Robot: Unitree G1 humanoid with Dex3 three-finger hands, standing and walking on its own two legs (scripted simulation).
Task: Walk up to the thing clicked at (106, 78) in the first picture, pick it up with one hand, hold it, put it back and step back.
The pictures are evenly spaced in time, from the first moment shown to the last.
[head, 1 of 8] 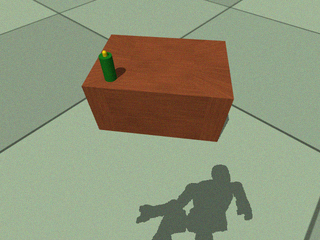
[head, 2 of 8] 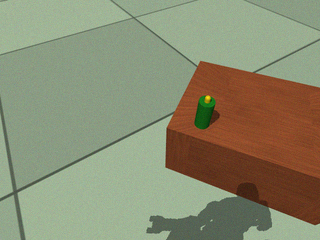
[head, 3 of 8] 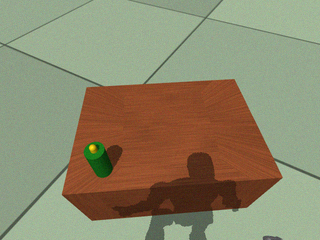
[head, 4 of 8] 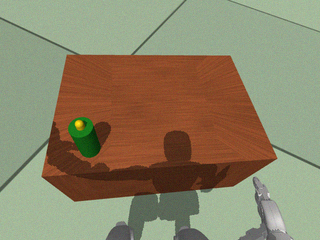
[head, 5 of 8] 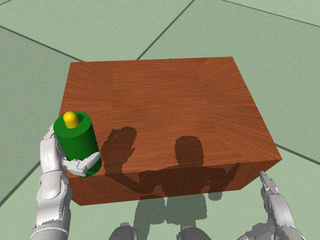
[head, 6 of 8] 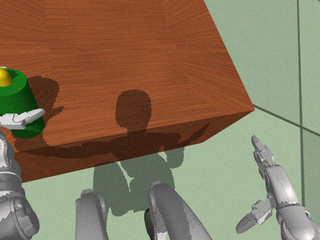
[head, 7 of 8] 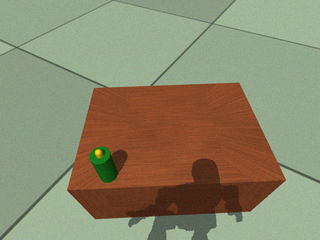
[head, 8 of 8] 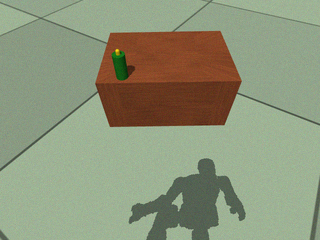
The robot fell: no
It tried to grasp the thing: yes
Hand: left
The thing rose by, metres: 0.26
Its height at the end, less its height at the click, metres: +0.00
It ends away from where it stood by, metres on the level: 0.04
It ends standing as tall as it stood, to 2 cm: yes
